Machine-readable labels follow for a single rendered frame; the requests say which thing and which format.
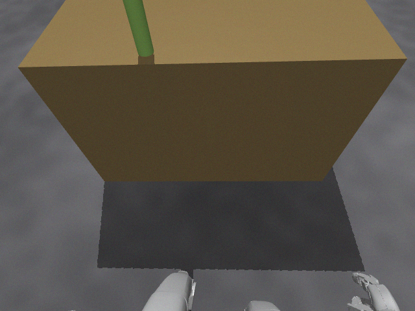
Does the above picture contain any right robot hand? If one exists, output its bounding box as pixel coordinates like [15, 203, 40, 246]
[347, 273, 400, 311]

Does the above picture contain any can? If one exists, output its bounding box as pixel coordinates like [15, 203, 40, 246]
[123, 0, 154, 57]

